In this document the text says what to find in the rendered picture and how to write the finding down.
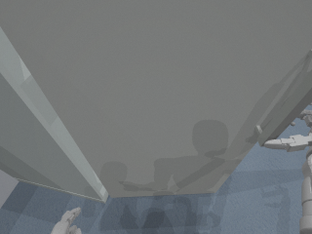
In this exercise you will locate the fridge door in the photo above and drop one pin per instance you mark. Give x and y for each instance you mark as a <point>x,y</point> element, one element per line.
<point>162,96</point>

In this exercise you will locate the left robot hand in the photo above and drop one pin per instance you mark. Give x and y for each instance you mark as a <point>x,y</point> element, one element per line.
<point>63,226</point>

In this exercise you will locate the right robot forearm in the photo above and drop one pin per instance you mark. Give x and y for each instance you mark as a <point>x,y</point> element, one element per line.
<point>305,223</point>

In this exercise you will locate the handle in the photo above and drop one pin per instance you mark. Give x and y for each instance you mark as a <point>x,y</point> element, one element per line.
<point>296,103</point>

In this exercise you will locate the right robot hand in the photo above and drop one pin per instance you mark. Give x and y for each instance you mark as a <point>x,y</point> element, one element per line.
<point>296,142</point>

